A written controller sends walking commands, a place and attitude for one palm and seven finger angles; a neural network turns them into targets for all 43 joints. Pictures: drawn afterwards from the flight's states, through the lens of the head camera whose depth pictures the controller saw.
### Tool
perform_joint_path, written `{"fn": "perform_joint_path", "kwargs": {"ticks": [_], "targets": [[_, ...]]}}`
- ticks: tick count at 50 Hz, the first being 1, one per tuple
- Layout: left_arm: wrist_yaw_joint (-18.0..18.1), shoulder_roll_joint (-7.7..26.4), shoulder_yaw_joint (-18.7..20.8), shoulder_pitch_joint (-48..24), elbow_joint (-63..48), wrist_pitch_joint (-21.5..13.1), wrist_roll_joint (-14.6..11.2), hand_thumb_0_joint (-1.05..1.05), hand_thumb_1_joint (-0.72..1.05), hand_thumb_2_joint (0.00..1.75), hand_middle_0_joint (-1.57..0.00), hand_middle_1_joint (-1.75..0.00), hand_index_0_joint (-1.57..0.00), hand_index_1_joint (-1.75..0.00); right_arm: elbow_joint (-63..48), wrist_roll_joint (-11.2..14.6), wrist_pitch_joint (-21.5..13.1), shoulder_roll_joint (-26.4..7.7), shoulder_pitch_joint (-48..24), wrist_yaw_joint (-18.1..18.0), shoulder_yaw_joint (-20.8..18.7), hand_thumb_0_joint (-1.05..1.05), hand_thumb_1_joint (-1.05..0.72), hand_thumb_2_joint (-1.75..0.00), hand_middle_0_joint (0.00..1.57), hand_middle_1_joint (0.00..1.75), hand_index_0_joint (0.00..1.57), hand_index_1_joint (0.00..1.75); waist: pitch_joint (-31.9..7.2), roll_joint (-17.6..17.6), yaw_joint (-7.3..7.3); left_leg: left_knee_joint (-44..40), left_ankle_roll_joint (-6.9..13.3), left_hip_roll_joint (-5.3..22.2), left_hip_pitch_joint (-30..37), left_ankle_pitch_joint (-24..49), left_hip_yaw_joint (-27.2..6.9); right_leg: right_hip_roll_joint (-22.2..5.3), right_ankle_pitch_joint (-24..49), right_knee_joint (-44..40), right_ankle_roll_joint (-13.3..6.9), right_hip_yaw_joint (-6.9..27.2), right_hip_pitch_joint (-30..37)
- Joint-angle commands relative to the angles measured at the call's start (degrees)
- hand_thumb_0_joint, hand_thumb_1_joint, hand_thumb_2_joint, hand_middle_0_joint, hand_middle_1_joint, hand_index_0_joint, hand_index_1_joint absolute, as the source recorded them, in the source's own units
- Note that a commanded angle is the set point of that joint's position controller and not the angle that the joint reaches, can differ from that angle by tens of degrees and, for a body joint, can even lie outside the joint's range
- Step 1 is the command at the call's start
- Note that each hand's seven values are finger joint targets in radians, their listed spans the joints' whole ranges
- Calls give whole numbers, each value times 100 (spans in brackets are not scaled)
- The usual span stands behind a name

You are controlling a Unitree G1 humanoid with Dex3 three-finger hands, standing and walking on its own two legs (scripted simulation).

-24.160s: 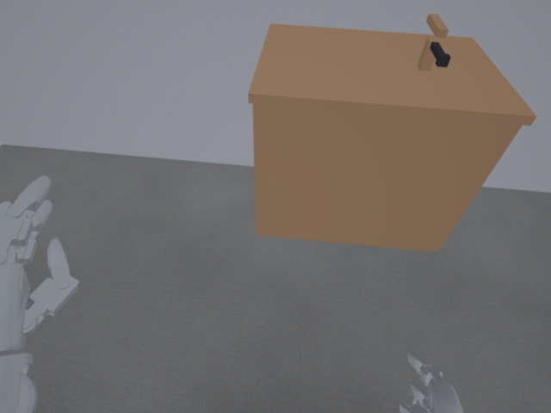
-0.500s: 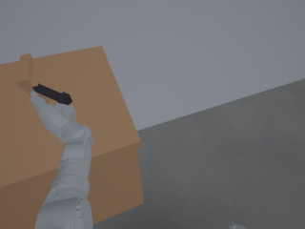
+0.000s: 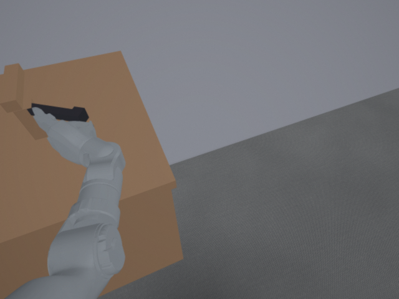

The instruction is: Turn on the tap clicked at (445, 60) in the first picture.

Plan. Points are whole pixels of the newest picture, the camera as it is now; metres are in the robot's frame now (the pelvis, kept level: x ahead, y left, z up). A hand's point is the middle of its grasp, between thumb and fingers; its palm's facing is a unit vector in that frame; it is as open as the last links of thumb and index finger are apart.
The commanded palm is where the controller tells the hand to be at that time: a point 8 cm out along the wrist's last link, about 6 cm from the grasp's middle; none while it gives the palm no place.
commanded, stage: push the lever round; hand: left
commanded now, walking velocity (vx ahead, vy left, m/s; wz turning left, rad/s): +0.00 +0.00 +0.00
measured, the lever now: (78, 116) +0.48 +0.26 +0.11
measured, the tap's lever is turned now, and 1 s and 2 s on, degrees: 55 75 75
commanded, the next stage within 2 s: lift the hand up off the lever in 0.36 s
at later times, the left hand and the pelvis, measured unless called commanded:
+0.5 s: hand (96, 114) +0.49 +0.22 +0.10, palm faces +0.84 -0.52 -0.12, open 7.9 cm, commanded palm +0.42 +0.24 +0.11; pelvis +0.01 -0.01 +0.00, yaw -1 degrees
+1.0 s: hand (94, 111) +0.48 +0.22 +0.12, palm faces +0.84 -0.53 -0.10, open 7.8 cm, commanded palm +0.42 +0.24 +0.13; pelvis +0.03 +0.00 +0.01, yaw +0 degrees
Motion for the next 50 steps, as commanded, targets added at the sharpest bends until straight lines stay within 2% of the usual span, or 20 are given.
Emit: {"fn": "perform_joint_path", "kwargs": {"ticks": [1, 2, 5, 7, 16, 17, 20, 21, 22, 25, 29, 31, 32, 34, 35, 40, 42, 44, 48, 50], "targets": [[28, 1133, -196, -2975, -808, -283, 301, 0, 90, 90, -15, -15, -15, -15, -511, -11, -173, -792, 92, 0, -211, 0, -90, -90, 20, 30, 20, 30, -1698, -236, -181, -346, 189, 0, 998, 1340, 84, -139, 1657, -674, 185, 181, 513], [37, 1340, -43, -3062, -750, -308, 333, 0, 90, 90, -15, -15, -15, -15, -460, -13, -163, -819, 116, -15, -218, 0, -90, -90, 20, 30, 20, 30, -1669, -171, -188, -359, 186, 13, 989, 1318, 60, -141, 1591, -686, 178, 190, 505], [28, 1329, -44, -3025, -653, -339, 355, 0, 90, 90, -15, -15, -15, -15, -501, -37, -166, -789, 235, 13, -217, 0, -90, -90, 20, 30, 20, 30, -1939, -72, -170, -284, 208, -3, 1013, 1486, 120, -137, 1868, -626, 199, 225, 591], [27, 1606, 185, -3029, -424, -346, 371, 0, 90, 90, -15, -15, -15, -15, -462, -50, -140, -836, 331, 2, -219, 0, -90, -90, 20, 30, 20, 30, -1867, -281, -179, -302, 214, 5, 860, 1449, 96, -148, 1904, -625, 218, 220, 663], [-74, 1720, 246, -3010, -267, -400, 329, 0, 90, 90, -15, -15, -15, -15, -523, -21, -91, -856, 574, 41, -240, 0, -90, -90, 20, 30, 20, 30, -2016, -259, -211, -266, 247, 10, 893, 1653, 153, -144, 2331, -636, 265, 255, 815], [-82, 1726, 257, -3020, -306, -415, 323, 0, 90, 90, -15, -15, -15, -15, -508, -21, -80, -868, 572, 44, -248, 0, -90, -90, 20, 30, 20, 30, -1979, -88, -204, -296, 231, 13, 945, 1711, 138, -138, 2306, -627, 240, 239, 803], [-92, 1565, 137, -2990, -264, -395, 302, 0, 90, 90, -15, -15, -15, -15, -523, -19, -78, -862, 602, 83, -240, 0, -90, -90, 20, 30, 20, 30, -1906, -151, -242, -284, 240, 10, 936, 1719, 158, -120, 2354, -642, 254, 230, 754], [-88, 1684, 224, -2979, -136, -372, 311, 0, 90, 90, -15, -15, -15, -15, -506, -15, -71, -882, 621, 77, -244, 0, -90, -90, 20, 30, 20, 30, -1812, -330, -265, -288, 254, 13, 828, 1611, 158, -135, 2339, -676, 278, 241, 772], [-89, 1822, 322, -3045, -147, -380, 318, 0, 90, 90, -15, -15, -15, -15, -488, -17, -59, -906, 628, 59, -250, 0, -90, -90, 20, 30, 20, 30, -1800, -255, -257, -327, 247, 10, 799, 1604, 134, -146, 2307, -670, 265, 241, 824], [-113, 1756, 250, -3047, -441, -416, 292, 0, 90, 90, -15, -15, -15, -15, -537, -10, -63, -875, 646, 68, -260, 0, -90, -90, 20, 30, 20, 30, -2105, -60, -201, -320, 240, 5, 1015, 1794, 171, -130, 2469, -649, 257, 256, 929], [-148, 1556, 112, -2938, -553, -368, 282, 0, 90, 90, -15, -15, -15, -15, -540, -8, -50, -867, 632, 92, -266, 0, -90, -90, 20, 30, 20, 30, -2026, -12, -200, -340, 234, 24, 1217, 2016, 169, -100, 2555, -670, 235, 206, 904], [-140, 1639, 193, -2834, -677, -328, 247, 0, 90, 90, -15, -15, -15, -15, -564, -2, -42, -880, 636, 91, -270, 0, -90, -90, 20, 30, 20, 30, -2083, -149, -175, -348, 232, 22, 1186, 2055, 172, -108, 2703, -674, 249, 213, 1051], [-151, 1687, 248, -2791, -777, -318, 240, 0, 90, 90, -15, -15, -15, -15, -569, 5, -39, -878, 608, 82, -279, 0, -90, -90, 20, 30, 20, 30, -2066, -3, -127, -386, 218, 24, 1236, 2101, 152, -105, 2655, -673, 223, 201, 1081], [-152, 1453, 42, -2866, -942, -293, 238, 0, 90, 90, -15, -15, -15, -15, -554, 0, -56, -857, 575, 94, -279, 0, -90, -90, 20, 30, 20, 30, -2032, 24, -177, -394, 213, 50, 1432, 2221, 154, -85, 2643, -702, 215, 165, 986], [-142, 1488, 92, -2733, -993, -264, 228, 0, 90, 90, -15, -15, -15, -15, -566, 4, -65, -857, 566, 99, -286, 0, -90, -90, 20, 30, 20, 30, -2032, -9, -124, -408, 202, 55, 1436, 2281, 152, -77, 2693, -693, 206, 155, 1037], [-133, 1302, -96, -2897, -1178, -129, 234, 0, 90, 90, -15, -15, -15, -15, -533, 4, -100, -850, 432, 86, -277, 0, -90, -90, 20, 30, 20, 30, -1843, -65, -192, -468, 193, 65, 1517, 2251, 137, -83, 2589, -756, 201, 131, 967], [-123, 1358, -43, -2951, -1370, -111, 230, 0, 90, 90, -15, -15, -15, -15, -535, -3, -121, -846, 394, 73, -279, 0, -90, -90, 20, 30, 20, 30, -1914, 93, -130, -494, 171, 60, 1606, 2324, 127, -81, 2582, -748, 178, 128, 1017], [-127, 1213, -163, -2815, -1422, -60, 235, 0, 90, 90, -15, -15, -15, -15, -549, 2, -131, -818, 367, 71, -279, 0, -90, -90, 20, 30, 20, 30, -1983, 35, -115, -488, 157, 63, 1676, 2469, 133, -74, 2694, -729, 176, 114, 1068], [-124, 1288, -79, -2857, -1345, 104, 199, 0, 90, 90, -15, -15, -15, -15, -533, 22, -116, -833, 324, 42, -269, 0, -90, -90, 20, 30, 20, 30, -1873, -138, -128, -548, 151, 68, 1635, 2414, 127, -101, 2687, -769, 190, 105, 1117], [-143, 1181, -142, -2758, -1478, 150, 168, 0, 90, 90, -15, -15, -15, -15, -570, 18, -127, -816, 306, 49, -266, 0, -90, -90, 20, 30, 20, 30, -2016, -40, -61, -533, 141, 54, 1735, 2576, 157, -97, 2845, -763, 187, 114, 1197]]}}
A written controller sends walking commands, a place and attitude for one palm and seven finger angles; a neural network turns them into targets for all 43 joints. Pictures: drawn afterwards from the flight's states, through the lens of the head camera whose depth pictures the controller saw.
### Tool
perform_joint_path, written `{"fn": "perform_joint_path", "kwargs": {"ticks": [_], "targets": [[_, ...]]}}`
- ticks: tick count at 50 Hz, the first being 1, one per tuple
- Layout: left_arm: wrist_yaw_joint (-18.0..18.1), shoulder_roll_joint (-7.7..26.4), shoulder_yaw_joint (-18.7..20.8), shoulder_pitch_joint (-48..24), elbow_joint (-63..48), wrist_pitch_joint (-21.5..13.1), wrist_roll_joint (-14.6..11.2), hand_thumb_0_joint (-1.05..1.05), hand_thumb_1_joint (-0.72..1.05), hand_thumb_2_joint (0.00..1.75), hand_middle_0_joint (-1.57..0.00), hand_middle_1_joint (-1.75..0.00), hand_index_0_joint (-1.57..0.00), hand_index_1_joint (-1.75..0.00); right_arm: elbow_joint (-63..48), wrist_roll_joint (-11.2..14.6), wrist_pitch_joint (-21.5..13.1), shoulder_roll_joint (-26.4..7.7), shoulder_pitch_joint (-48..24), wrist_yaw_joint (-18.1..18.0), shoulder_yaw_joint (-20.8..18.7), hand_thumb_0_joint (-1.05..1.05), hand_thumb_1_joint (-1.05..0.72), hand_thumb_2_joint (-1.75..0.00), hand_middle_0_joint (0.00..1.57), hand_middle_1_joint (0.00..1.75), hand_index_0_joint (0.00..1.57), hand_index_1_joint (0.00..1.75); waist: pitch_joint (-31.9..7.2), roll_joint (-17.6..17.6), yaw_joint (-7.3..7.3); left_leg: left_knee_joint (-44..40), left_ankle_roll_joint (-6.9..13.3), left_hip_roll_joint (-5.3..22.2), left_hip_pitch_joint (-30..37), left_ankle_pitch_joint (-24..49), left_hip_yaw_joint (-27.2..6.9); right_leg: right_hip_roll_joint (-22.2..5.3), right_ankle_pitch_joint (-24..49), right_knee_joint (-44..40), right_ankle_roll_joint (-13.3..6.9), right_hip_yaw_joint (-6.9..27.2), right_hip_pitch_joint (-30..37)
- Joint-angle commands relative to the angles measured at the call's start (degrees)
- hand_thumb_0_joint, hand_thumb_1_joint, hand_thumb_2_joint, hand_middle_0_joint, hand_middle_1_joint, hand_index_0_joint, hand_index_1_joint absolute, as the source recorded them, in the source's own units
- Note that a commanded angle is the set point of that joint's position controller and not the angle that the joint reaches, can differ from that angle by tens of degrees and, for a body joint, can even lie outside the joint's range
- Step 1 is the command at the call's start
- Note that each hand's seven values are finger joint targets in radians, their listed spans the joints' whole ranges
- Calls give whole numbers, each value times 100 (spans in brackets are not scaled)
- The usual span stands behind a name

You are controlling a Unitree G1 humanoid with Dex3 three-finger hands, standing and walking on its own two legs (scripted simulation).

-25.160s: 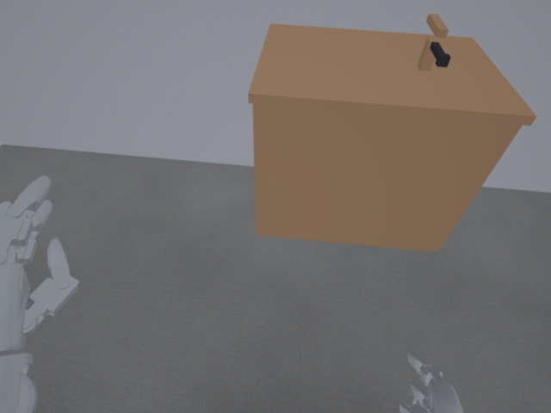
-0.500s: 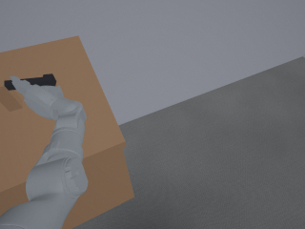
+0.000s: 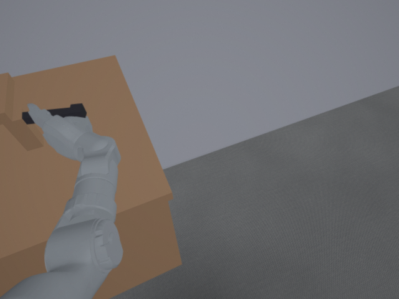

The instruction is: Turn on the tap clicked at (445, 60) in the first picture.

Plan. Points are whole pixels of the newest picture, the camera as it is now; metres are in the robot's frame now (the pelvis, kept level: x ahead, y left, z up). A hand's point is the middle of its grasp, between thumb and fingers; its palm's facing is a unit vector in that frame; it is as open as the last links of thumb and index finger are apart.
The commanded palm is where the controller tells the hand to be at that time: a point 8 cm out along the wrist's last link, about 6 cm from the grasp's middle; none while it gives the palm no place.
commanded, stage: lift the hand up off the lever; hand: left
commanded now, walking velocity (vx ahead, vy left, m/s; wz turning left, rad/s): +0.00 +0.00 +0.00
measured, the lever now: (77, 112) +0.49 +0.26 +0.10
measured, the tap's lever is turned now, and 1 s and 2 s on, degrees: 75 75 75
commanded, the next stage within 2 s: draw the hand back beside the body in 1.86 s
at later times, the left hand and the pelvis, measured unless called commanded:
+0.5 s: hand (82, 120) +0.43 +0.22 +0.14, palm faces +0.85 -0.53 -0.09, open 7.8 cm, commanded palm +0.37 +0.23 +0.14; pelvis +0.00 -0.01 +0.01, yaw +0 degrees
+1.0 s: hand (77, 114) +0.43 +0.23 +0.15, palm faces +0.85 -0.52 -0.08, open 7.8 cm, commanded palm +0.37 +0.24 +0.16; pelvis -0.01 -0.01 +0.01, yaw +0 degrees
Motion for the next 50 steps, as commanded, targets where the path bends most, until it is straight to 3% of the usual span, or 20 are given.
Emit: {"fn": "perform_joint_path", "kwargs": {"ticks": [1, 2, 4, 7, 12, 15, 17, 20, 26, 27, 29, 32, 37, 40, 42, 44, 47, 48, 50], "targets": [[-10, 1098, -228, -2458, -1329, -198, 152, 0, 90, 90, -15, -15, -15, -15, -502, 32, -129, -800, 244, -34, -230, 0, -90, -90, 20, 30, 20, 30, -2042, -174, 14, -210, 157, 27, 1342, 2677, 137, -126, 2992, -393, 201, 59, 936], [-22, 1210, -153, -2450, -1361, -171, 158, 0, 90, 90, -15, -15, -15, -15, -498, 36, -112, -821, 216, -52, -232, 0, -90, -90, 20, 30, 20, 30, -2017, -143, 20, -236, 145, 31, 1317, 2662, 112, -141, 2942, -394, 192, 63, 984], [-36, 971, -361, -2503, -1393, -115, 175, 0, 90, 90, -15, -15, -15, -15, -506, 49, -125, -786, 175, -42, -225, 0, -90, -90, 20, 30, 20, 30, -1897, -161, -6, -249, 153, 38, 1374, 2671, 130, -136, 2938, -435, 195, 52, 910], [-32, 1068, -278, -2507, -1563, -36, 148, 0, 90, 90, -15, -15, -15, -15, -516, 69, -129, -796, 106, -58, -230, 0, -90, -90, 20, 30, 20, 30, -1865, -39, 23, -295, 139, 34, 1400, 2677, 125, -153, 2939, -475, 184, 54, 992], [-31, 796, -517, -2501, -1822, 68, 133, 0, 90, 90, -15, -15, -15, -15, -509, 70, -174, -767, 35, -63, -227, 0, -90, -90, 20, 30, 20, 30, -1896, -12, 37, -330, 99, 44, 1587, 2807, 94, -134, 2889, -498, 162, 17, 976], [-26, 986, -313, -2238, -1845, 153, 52, 0, 90, 90, -15, -15, -15, -15, -565, 102, -175, -778, -11, -95, -227, 0, -90, -90, 20, 30, 20, 30, -1947, -310, 137, -388, 141, 11, 1427, 2656, 166, -166, 3101, -539, 202, 58, 1262], [-41, 978, -351, -2313, -2073, 186, 61, 0, 90, 90, -15, -15, -15, -15, -557, 112, -176, -757, -83, -111, -223, 0, -90, -90, 20, 30, 20, 30, -1937, -104, 151, -418, 129, 11, 1492, 2692, 173, -187, 3147, -560, 189, 66, 1322], [-44, 948, -406, -2228, -2093, 266, 77, 0, 90, 90, -15, -15, -15, -15, -577, 129, -208, -752, -151, -120, -207, 0, -90, -90, 20, 30, 20, 30, -1801, -223, 170, -473, 142, 16, 1440, 2582, 201, -199, 3118, -600, 197, 69, 1333], [-60, 678, -674, -2249, -2217, 378, 30, 0, 90, 90, -15, -15, -15, -15, -575, 163, -305, -717, -346, -153, -181, 0, -90, -90, 20, 30, 20, 30, -1601, -287, 161, -577, 148, -10, 1429, 2225, 208, -202, 2776, -732, 197, 84, 1274], [-65, 732, -639, -2347, -2187, 402, 21, 0, 90, 90, -15, -15, -15, -15, -548, 161, -309, -737, -380, -170, -176, 0, -90, -90, 20, 30, 20, 30, -1490, -169, 136, -615, 141, -14, 1423, 2128, 184, -204, 2597, -766, 181, 73, 1211], [-50, 805, -597, -2463, -1984, 438, 7, 0, 90, 90, -15, -15, -15, -15, -529, 170, -330, -738, -415, -196, -147, 0, -90, -90, 20, 30, 20, 30, -1391, -349, 124, -666, 169, -27, 1320, 1882, 197, -220, 2385, -833, 207, 101, 1163], [-34, 1111, -383, -2674, -1927, 439, 21, 0, 90, 90, -15, -15, -15, -15, -490, 163, -340, -750, -431, -243, -145, 0, -90, -90, 20, 30, 20, 30, -1494, -298, 146, -665, 179, -53, 1261, 1758, 203, -255, 2335, -864, 227, 158, 1234], [-29, 1057, -480, -2862, -1938, 405, 122, 0, 90, 90, -15, -15, -15, -15, -491, 137, -360, -728, -365, -242, -140, 0, -90, -90, 20, 30, 20, 30, -1757, -95, 136, -612, 167, -57, 1389, 1964, 205, -244, 2525, -760, 205, 145, 1235], [-90, 1116, -417, -2667, -1687, 477, 40, 0, 90, 90, -15, -15, -15, -15, -539, 180, -335, -752, -340, -265, -131, 0, -90, -90, 20, 30, 20, 30, -1645, -434, 114, -643, 187, -48, 1224, 1882, 225, -280, 2648, -800, 258, 175, 1327], [-132, 1137, -389, -2652, -1682, 513, -3, 0, 90, 90, -15, -15, -15, -15, -539, 190, -327, -765, -348, -272, -140, 0, -90, -90, 20, 30, 20, 30, -1622, -300, 142, -681, 182, -61, 1256, 1851, 216, -278, 2584, -838, 250, 173, 1348], [-139, 1118, -433, -2760, -1625, 512, -19, 0, 90, 90, -15, -15, -15, -15, -537, 200, -345, -766, -343, -275, -124, 0, -90, -90, 20, 30, 20, 30, -1519, -417, 93, -692, 205, -55, 1258, 1798, 223, -271, 2517, -876, 268, 174, 1267], [-124, 1268, -313, -2766, -1905, 459, -16, 0, 90, 90, -15, -15, -15, -15, -554, 193, -362, -772, -344, -273, -157, 0, -90, -90, 20, 30, 20, 30, -1717, -264, 174, -705, 197, -57, 1361, 1912, 209, -249, 2569, -855, 240, 162, 1397], [-122, 1237, -370, -2816, -2035, 444, -1, 0, 90, 90, -15, -15, -15, -15, -561, 200, -372, -750, -328, -259, -146, 0, -90, -90, 20, 30, 20, 30, -1805, -108, 190, -706, 192, -49, 1453, 2021, 229, -252, 2649, -831, 228, 164, 1413], [-120, 1079, -482, -2612, -2158, 471, 6, 0, 90, 90, -15, -15, -15, -15, -579, 197, -389, -738, -329, -238, -170, 0, -90, -90, 20, 30, 20, 30, -1872, -147, 213, -687, 180, -36, 1558, 2208, 229, -213, 2755, -801, 203, 125, 1451]]}}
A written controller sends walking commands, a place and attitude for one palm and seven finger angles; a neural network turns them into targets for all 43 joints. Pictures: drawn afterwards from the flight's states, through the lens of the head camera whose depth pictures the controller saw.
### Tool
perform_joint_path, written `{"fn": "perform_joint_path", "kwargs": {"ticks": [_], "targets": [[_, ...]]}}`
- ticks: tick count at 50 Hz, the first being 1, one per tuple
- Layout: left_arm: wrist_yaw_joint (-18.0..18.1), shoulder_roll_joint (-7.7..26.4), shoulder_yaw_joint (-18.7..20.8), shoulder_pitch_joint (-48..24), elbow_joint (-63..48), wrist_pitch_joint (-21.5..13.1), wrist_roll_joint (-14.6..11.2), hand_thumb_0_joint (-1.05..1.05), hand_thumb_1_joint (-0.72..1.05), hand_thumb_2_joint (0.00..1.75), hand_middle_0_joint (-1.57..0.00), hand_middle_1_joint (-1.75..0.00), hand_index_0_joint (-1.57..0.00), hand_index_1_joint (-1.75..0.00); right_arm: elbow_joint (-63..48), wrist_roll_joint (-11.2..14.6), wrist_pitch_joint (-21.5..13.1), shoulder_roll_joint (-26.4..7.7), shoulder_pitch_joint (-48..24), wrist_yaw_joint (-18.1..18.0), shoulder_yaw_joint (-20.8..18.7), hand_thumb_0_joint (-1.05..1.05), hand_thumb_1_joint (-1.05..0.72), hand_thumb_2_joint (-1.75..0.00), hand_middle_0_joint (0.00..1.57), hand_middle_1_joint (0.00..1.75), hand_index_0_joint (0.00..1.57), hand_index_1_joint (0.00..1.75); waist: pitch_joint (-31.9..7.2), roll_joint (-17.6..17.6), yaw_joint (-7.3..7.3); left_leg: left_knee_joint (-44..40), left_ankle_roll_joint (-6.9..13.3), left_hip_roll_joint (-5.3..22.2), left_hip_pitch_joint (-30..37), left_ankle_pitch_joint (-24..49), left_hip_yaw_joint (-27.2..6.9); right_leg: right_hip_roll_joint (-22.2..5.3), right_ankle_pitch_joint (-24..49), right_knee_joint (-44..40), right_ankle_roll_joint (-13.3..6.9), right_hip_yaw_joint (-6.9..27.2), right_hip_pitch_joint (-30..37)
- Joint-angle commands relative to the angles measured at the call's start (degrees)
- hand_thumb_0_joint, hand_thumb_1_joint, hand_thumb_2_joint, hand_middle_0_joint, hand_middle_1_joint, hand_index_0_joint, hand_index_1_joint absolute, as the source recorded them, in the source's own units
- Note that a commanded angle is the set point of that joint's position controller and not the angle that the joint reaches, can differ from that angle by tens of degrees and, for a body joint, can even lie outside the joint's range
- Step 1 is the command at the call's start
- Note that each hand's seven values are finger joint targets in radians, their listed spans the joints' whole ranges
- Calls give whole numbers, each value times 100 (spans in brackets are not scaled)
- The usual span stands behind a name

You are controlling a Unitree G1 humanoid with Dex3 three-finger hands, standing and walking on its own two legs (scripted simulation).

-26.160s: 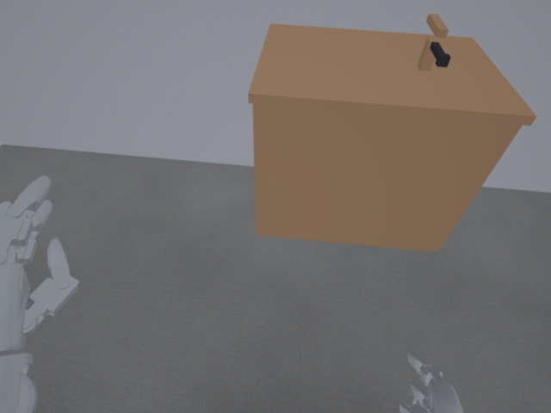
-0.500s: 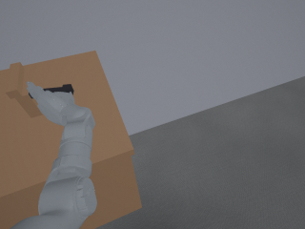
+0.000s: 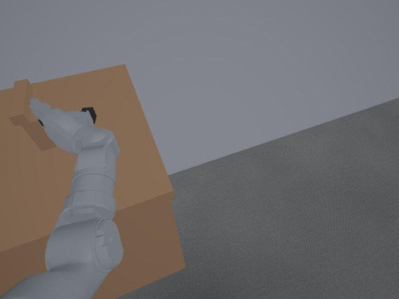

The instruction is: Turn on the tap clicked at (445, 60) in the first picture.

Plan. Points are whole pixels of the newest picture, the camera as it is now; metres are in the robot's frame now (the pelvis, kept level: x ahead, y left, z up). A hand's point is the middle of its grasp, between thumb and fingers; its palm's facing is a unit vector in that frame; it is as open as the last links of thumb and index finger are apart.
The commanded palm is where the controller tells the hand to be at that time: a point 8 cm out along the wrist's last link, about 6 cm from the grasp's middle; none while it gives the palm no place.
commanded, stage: lift the hand up off the lever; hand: left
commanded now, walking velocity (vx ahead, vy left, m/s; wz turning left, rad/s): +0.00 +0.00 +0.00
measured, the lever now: (88, 115) +0.51 +0.27 +0.09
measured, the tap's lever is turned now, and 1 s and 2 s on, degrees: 75 75 75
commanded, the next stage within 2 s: draw the hand back beside the body in 0.86 s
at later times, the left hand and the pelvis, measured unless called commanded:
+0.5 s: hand (78, 112) +0.44 +0.24 +0.16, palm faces +0.84 -0.54 -0.06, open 7.8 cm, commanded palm +0.38 +0.25 +0.17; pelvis +0.01 +0.00 +0.01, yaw +0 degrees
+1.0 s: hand (78, 110) +0.43 +0.24 +0.17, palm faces +0.81 -0.58 -0.07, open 7.8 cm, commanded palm +0.37 +0.25 +0.18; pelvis +0.01 +0.01 +0.01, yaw +0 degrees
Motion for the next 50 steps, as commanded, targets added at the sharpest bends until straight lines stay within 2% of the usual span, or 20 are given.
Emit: {"fn": "perform_joint_path", "kwargs": {"ticks": [1, 5, 9, 14, 17, 20, 23, 26, 28, 31, 32, 35, 37, 39, 42, 44, 47, 48, 49, 50], "targets": [[5, 1029, -382, -2531, -1518, -304, 219, 0, 90, 90, -15, -15, -15, -15, -642, 25, -215, -685, -166, 5, -210, 0, -90, -90, 20, 30, 20, 30, -1953, -192, 36, -155, 247, -38, 1008, 1915, 251, -229, 2590, -422, 279, 143, 973], [-37, 829, -510, -2329, -1745, -171, 81, 0, 90, 90, -15, -15, -15, -15, -667, 58, -250, -678, -284, 2, -212, 0, -90, -90, 20, 30, 20, 30, -1821, -205, 77, -241, 237, -38, 1099, 1909, 262, -211, 2517, -503, 272, 120, 1010], [-29, 1081, -309, -2356, -1810, -57, 46, 0, 90, 90, -15, -15, -15, -15, -655, 75, -258, -692, -365, -40, -192, 0, -90, -90, 20, 30, 20, 30, -1695, -419, 135, -354, 245, -37, 1027, 1814, 265, -248, 2481, -580, 290, 133, 1144], [-7, 1140, -293, -2399, -2005, 17, 118, 0, 90, 90, -15, -15, -15, -15, -657, 69, -269, -650, -426, -52, -177, 0, -90, -90, 20, 30, 20, 30, -1790, -313, 197, -376, 230, -27, 1141, 1999, 288, -259, 2659, -560, 276, 134, 1248], [-72, 903, -495, -2391, -2106, 107, 103, 0, 90, 90, -15, -15, -15, -15, -669, 77, -277, -638, -511, -48, -174, 0, -90, -90, 20, 30, 20, 30, -1723, -144, 172, -379, 212, -29, 1261, 2083, 307, -255, 2668, -588, 260, 115, 1206], [-134, 1003, -406, -2220, -1881, 199, 6, 0, 90, 90, -15, -15, -15, -15, -688, 121, -269, -662, -564, -89, -142, 0, -90, -90, 20, 30, 20, 30, -1569, -536, 163, -452, 236, -37, 1121, 1873, 312, -281, 2600, -672, 311, 146, 1240], [-183, 840, -595, -2440, -2199, 207, -11, 0, 90, 90, -15, -15, -15, -15, -710, 143, -298, -625, -638, -94, -135, 0, -90, -90, 20, 30, 20, 30, -1637, -139, 174, -474, 218, -31, 1358, 2019, 318, -267, 2572, -690, 262, 140, 1214], [-180, 721, -692, -2364, -2202, 257, -18, 0, 90, 90, -15, -15, -15, -15, -693, 141, -338, -613, -654, -87, -137, 0, -90, -90, 20, 30, 20, 30, -1655, -297, 169, -451, 205, -34, 1412, 2121, 292, -256, 2678, -673, 265, 119, 1215], [-212, 789, -632, -2266, -2368, 276, -75, 0, 90, 90, -15, -15, -15, -15, -734, 168, -327, -614, -704, -102, -141, 0, -90, -90, 20, 30, 20, 30, -1716, -168, 236, -494, 194, -43, 1451, 2170, 298, -264, 2702, -678, 253, 131, 1320], [-231, 876, -524, -2091, -2382, 364, -132, 0, 90, 90, -15, -15, -15, -15, -751, 181, -303, -617, -744, -122, -137, 0, -90, -90, 20, 30, 20, 30, -1745, -392, 282, -514, 198, -46, 1438, 2252, 315, -290, 2937, -685, 287, 129, 1474], [-248, 991, -461, -2153, -2420, 376, -127, 0, 90, 90, -15, -15, -15, -15, -717, 181, -277, -630, -775, -139, -136, 0, -90, -90, 20, 30, 20, 30, -1671, -251, 289, -546, 185, -44, 1476, 2246, 284, -280, 2808, -717, 260, 121, 1461], [-244, 699, -695, -2132, -2584, 413, -112, 0, 90, 90, -15, -15, -15, -15, -739, 185, -323, -591, -834, -122, -121, 0, -90, -90, 20, 30, 20, 30, -1665, -318, 270, -551, 182, -19, 1599, 2401, 303, -263, 2884, -709, 251, 93, 1413], [-255, 839, -605, -2104, -2552, 456, -116, 0, 90, 90, -15, -15, -15, -15, -708, 191, -310, -620, -853, -137, -131, 0, -90, -90, 20, 30, 20, 30, -1570, -213, 289, -604, 158, -18, 1567, 2301, 275, -261, 2697, -744, 232, 84, 1403], [-249, 615, -757, -2109, -2481, 480, -130, 0, 90, 90, -15, -15, -15, -15, -711, 203, -343, -583, -901, -124, -116, 0, -90, -90, 20, 30, 20, 30, -1434, -286, 272, -628, 165, -20, 1547, 2189, 272, -245, 2529, -779, 230, 79, 1284], [-224, 965, -499, -2243, -2399, 467, -125, 0, 90, 90, -15, -15, -15, -15, -668, 190, -327, -625, -904, -158, -119, 0, -90, -90, 20, 30, 20, 30, -1476, -311, 304, -665, 167, -35, 1497, 2041, 255, -252, 2370, -818, 239, 99, 1323], [-190, 705, -714, -2437, -2501, 439, -71, 0, 90, 90, -15, -15, -15, -15, -681, 177, -369, -571, -913, -137, -104, 0, -90, -90, 20, 30, 20, 30, -1591, -238, 266, -617, 164, -25, 1583, 2136, 274, -248, 2436, -778, 230, 98, 1272], [-170, 943, -486, -2180, -2343, 443, -65, 0, 90, 90, -15, -15, -15, -15, -664, 163, -335, -612, -855, -142, -126, 0, -90, -90, 20, 30, 20, 30, -1662, -292, 328, -615, 149, -36, 1511, 2173, 266, -247, 2509, -745, 236, 97, 1367], [-180, 820, -611, -2345, -2436, 428, -48, 0, 90, 90, -15, -15, -15, -15, -682, 173, -333, -588, -873, -133, -104, 0, -90, -90, 20, 30, 20, 30, -1637, -232, 291, -609, 153, -17, 1536, 2219, 290, -264, 2560, -732, 231, 101, 1330], [-1111, 464, -1725, -1949, -2937, 368, 210, 0, 90, 90, -15, -15, -15, -15, -762, 189, -174, -726, -699, -240, -141, 0, -90, -90, 20, 30, 20, 30, -1671, -538, 11, -540, 230, -17, 1767, 2411, 350, -201, 3089, -551, 202, 273, 1328], [-1509, 902, -1276, -1716, -2999, 316, 72, 0, 90, 90, -15, -16, -15, -16, -909, 259, -141, -733, -615, -332, -173, 0, -90, -90, 20, 30, 20, 30, -1794, -509, 126, -526, 298, -30, 1850, 2541, 383, -198, 3426, -598, 201, 311, 1493]]}}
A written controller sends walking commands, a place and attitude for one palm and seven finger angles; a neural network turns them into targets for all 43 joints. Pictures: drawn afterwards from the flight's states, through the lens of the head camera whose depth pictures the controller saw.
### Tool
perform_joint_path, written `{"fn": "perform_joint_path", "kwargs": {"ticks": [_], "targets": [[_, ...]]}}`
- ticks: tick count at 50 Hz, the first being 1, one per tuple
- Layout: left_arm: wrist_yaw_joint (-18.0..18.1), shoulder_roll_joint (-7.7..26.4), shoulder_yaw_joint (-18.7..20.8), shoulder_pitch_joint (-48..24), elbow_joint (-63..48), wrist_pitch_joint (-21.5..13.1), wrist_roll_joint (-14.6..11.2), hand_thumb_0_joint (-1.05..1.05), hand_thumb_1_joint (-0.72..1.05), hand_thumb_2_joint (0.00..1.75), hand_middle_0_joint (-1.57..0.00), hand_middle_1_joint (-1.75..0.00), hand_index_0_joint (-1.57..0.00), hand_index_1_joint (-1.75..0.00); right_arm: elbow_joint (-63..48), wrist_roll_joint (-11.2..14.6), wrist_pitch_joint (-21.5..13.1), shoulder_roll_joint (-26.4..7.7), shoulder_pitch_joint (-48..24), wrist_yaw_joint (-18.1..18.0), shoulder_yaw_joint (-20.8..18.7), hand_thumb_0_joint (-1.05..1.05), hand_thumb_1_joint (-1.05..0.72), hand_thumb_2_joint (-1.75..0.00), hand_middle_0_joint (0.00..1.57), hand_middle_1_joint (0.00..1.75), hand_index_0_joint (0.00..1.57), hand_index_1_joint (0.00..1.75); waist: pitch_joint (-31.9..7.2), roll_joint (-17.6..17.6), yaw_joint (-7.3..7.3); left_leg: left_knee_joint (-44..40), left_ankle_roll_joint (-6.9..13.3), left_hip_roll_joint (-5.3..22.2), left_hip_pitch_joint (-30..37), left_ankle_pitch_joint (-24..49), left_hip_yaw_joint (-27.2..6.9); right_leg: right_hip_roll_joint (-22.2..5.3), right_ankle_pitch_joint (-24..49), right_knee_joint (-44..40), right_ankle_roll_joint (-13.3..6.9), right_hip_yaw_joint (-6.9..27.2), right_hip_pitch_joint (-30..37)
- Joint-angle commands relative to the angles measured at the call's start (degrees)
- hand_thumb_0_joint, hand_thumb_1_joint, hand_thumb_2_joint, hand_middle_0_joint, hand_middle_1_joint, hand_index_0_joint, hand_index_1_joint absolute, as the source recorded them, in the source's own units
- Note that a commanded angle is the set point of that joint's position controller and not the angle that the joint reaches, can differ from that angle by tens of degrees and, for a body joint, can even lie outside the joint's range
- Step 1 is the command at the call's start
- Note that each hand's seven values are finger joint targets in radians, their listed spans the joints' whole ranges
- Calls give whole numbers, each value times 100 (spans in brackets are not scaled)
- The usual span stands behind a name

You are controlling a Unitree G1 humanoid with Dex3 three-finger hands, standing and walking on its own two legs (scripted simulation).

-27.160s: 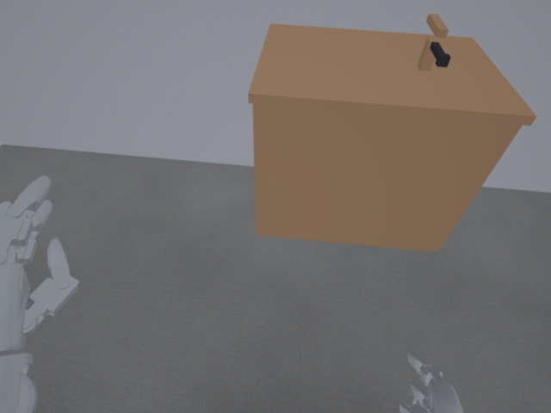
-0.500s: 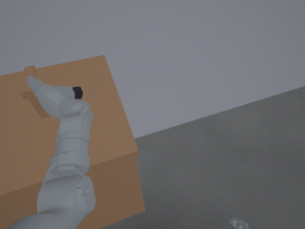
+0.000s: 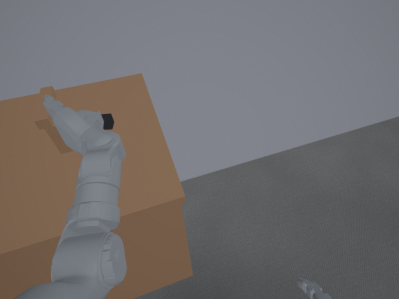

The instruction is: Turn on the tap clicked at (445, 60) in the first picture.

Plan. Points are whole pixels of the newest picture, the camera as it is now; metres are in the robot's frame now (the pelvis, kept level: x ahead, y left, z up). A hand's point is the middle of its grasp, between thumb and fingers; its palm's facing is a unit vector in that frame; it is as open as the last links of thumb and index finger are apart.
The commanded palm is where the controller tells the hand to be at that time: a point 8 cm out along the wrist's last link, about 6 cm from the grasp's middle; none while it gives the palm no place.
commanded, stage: draw the hand back beside the body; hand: left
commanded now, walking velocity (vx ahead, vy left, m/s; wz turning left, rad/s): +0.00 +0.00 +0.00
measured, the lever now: (106, 121) +0.50 +0.26 +0.08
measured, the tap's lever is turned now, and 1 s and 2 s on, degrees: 75 75 75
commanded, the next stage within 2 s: step back with the hand held close in 1.44 s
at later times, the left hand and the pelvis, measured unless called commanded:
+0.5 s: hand (79, 161) +0.30 +0.22 +0.17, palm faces +0.33 -0.91 -0.24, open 7.7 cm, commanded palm +0.26 +0.26 +0.18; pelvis -0.01 +0.01 +0.01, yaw -2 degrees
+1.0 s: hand (49, 200) +0.23 +0.24 +0.16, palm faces +0.34 -0.89 -0.31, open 7.5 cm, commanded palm +0.18 +0.28 +0.18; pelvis -0.01 +0.02 +0.01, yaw -3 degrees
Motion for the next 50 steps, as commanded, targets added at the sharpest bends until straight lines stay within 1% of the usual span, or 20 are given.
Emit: {"fn": "perform_joint_path", "kwargs": {"ticks": [1, 2, 4, 6, 7, 8, 9, 10, 11, 12, 13, 16, 17, 21, 28, 31, 32, 35, 38, 50], "targets": [[-1552, 1254, -813, -1872, -2037, -546, 184, 0, 90, 90, -15, -16, -15, -16, -1032, 150, 27, -801, -166, -279, -216, 0, -90, -90, 20, 30, 20, 30, -2031, -472, -96, -74, 249, 22, 1177, 2452, 287, -112, 3458, -152, 144, 266, 998], [-1934, 1348, -770, -1570, -2236, -613, 35, 0, 90, 90, -15, -16, -15, -16, -1109, 196, 102, -786, -182, -337, -194, 0, -90, -90, 20, 30, 20, 30, -1973, -285, -35, -138, 232, 34, 1255, 2492, 274, -106, 3470, -197, 124, 280, 1095], [-2607, 1670, -407, -474, -2336, -694, -385, 0, 90, 90, -16, -17, -16, -17, -1315, 309, 203, -755, -241, -426, -128, 0, -90, -90, 20, 30, 20, 30, -1811, -567, 163, -273, 246, 40, 1122, 2379, 287, -96, 3692, -293, 161, 331, 1413], [-2745, 1815, -37, 58, -2502, -569, -781, 0, 90, 90, -16, -17, -16, -17, -1475, 424, 244, -690, -485, -504, -23, 0, -90, -90, 20, 30, 20, 30, -1451, -717, 343, -477, 233, 42, 906, 1944, 330, -161, 3540, -528, 262, 376, 1614], [-2665, 1996, 224, 286, -2625, -486, -850, 0, 90, 90, -16, -18, -16, -18, -1493, 457, 254, -679, -620, -517, -2, 0, -90, -90, 20, 30, 20, 30, -1282, -437, 464, -555, 219, 43, 901, 1822, 336, -151, 3192, -609, 232, 373, 1621], [-2548, 1846, 92, 241, -2952, -434, -859, 0, 90, 90, -16, -18, -16, -18, -1561, 474, 212, -638, -758, -513, 51, 0, -90, -90, 20, 30, 20, 30, -1109, -480, 435, -601, 237, 56, 921, 1753, 350, -148, 2964, -686, 247, 365, 1511], [-3065, 2922, -14, 901, -2649, -924, -594, 0, 90, 90, -16, -18, -16, -18, -1350, 340, 135, -822, -257, -400, -56, 0, -90, -90, 20, 30, 20, 30, -712, -523, 52, -703, 237, 166, 1048, 1523, 314, -260, 3188, -714, 332, 462, 1354], [-3275, 3091, 232, 1119, -2739, -1226, -671, 0, 90, 90, -16, -19, -16, -19, -1493, 370, 81, -809, -317, -353, -67, 0, -90, -90, 20, 30, 20, 30, -779, -518, 203, -753, 260, 128, 988, 1543, 319, -247, 3162, -732, 310, 471, 1515], [-3443, 3042, 31, 925, -3379, -1514, -670, 0, 90, 90, -16, -19, -16, -19, -1619, 379, 1, -787, -438, -333, -73, 0, -90, -90, 20, 30, 20, 30, -908, -147, 177, -789, 273, 93, 1215, 1612, 374, -243, 3157, -783, 288, 506, 1556], [-3545, 3119, 8, 728, -3977, -1741, -672, 0, 90, 90, -16, -19, -16, -19, -1662, 388, -85, -781, -467, -324, -82, 0, -90, -90, 20, 30, 20, 30, -989, 557, 159, -791, 254, 70, 1480, 1722, 385, -227, 2966, -838, 212, 517, 1511], [-3588, 3047, -105, 694, -4389, -1916, -647, 0, 90, 90, -16, -19, -16, -19, -1716, 364, -205, -785, -474, -297, -77, 0, -90, -90, 20, 30, 20, 30, -1036, 611, 103, -801, 250, 58, 1681, 1826, 338, -168, 2846, -899, 184, 477, 1395], [-3675, 2507, -539, 1249, -4362, -2136, -679, 0, 90, 90, -17, -20, -17, -20, -1694, 360, -440, -813, -477, -273, -115, 0, -90, -90, 20, 30, 20, 30, -788, 67, 21, -840, 266, 102, 1920, 1773, 294, -66, 2576, -1022, 196, 432, 1075], [-3719, 2254, -772, 1351, -4348, -2175, -671, 0, 90, 90, -17, -21, -17, -21, -1668, 369, -483, -809, -492, -279, -114, 0, -90, -90, 20, 30, 20, 30, -602, 147, -6, -887, 261, 108, 1958, 1691, 294, -61, 2414, -1072, 187, 421, 967], [-3768, 2117, -914, 1812, -3898, -2263, -681, 0, 90, 90, -17, -22, -17, -22, -1561, 391, -499, -847, -547, -316, -104, 0, -90, -90, 20, 30, 20, 30, -119, -446, -16, -1018, 311, 79, 1734, 912, 279, -68, 1593, -1284, 222, 439, 716], [-3791, 2519, -358, 2464, -4652, -2522, -671, 0, 90, 90, -18, -24, -18, -24, -1600, 328, -497, -751, -665, -325, -31, 0, -90, -90, 20, 30, 20, 30, -502, 233, 162, -1166, 229, 87, 1900, 1133, 183, -104, 1692, -1271, 129, 396, 1186], [-3832, 2540, -175, 3099, -4757, -2491, -738, 0, 90, 90, -18, -25, -18, -25, -1684, 305, -469, -720, -713, -309, -29, 0, -90, -90, 20, 30, 20, 30, -409, -207, 235, -1154, 243, 119, 1752, 1350, 217, -111, 2008, -1249, 146, 380, 1336], [-3849, 2577, -93, 3299, -4814, -2470, -740, 0, 90, 90, -18, -25, -18, -25, -1681, 307, -449, -720, -719, -308, -33, 0, -90, -90, 20, 30, 20, 30, -358, 22, 253, -1163, 228, 127, 1745, 1362, 240, -127, 1998, -1272, 143, 402, 1341], [-3892, 2408, -173, 3591, -4957, -2430, -759, 0, 90, 90, -19, -26, -19, -26, -1730, 305, -439, -668, -754, -295, -17, 0, -90, -90, 20, 30, 20, 30, -127, -144, 230, -1146, 239, 152, 1679, 1282, 268, -121, 1931, -1307, 160, 393, 1212], [-3915, 2306, -289, 3777, -5277, -2426, -743, 0, 90, 90, -19, -27, -19, -27, -1765, 313, -465, -673, -777, -291, -13, 0, -90, -90, 20, 30, 20, 30, -32, 33, 206, -1177, 223, 165, 1733, 1170, 235, -114, 1694, -1349, 149, 390, 1099], [-3836, 2291, -82, 5274, -6184, -2486, -695, 0, 90, 90, -20, -30, -20, -30, -1763, 253, -628, -676, -735, -287, -73, 0, -90, -90, 20, 30, 20, 30, -71, 11, 289, -1027, 224, 179, 1713, 1510, 203, -146, 1936, -1231, 143, 344, 1136]]}}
